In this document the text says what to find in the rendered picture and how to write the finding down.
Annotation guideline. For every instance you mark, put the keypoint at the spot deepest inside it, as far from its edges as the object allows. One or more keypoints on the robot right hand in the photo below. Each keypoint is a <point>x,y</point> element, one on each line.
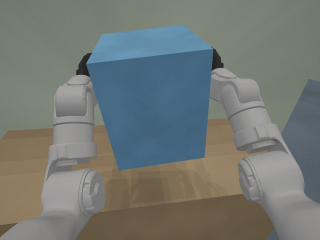
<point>216,61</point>

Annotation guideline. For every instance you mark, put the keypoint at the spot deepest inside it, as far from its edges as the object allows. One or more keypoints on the robot left hand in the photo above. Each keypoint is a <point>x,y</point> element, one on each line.
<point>82,67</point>

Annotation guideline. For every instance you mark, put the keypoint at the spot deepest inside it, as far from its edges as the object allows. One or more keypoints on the left robot upper arm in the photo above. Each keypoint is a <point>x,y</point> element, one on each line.
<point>69,199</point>

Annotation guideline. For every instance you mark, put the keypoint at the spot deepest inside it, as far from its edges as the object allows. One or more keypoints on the right robot upper arm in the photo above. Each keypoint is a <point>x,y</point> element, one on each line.
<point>273,180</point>

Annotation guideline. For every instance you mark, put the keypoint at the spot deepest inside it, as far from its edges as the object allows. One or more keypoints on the robot left forearm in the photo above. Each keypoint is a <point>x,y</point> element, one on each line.
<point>73,126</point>

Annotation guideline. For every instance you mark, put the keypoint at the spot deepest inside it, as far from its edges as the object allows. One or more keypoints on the robot right forearm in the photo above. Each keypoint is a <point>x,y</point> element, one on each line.
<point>252,127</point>

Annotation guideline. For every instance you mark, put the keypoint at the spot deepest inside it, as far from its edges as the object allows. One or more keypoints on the carton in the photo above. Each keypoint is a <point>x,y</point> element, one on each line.
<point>153,90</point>

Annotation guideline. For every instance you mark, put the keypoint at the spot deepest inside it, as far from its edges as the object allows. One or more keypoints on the pedestal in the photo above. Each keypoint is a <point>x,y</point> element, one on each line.
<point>197,199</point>

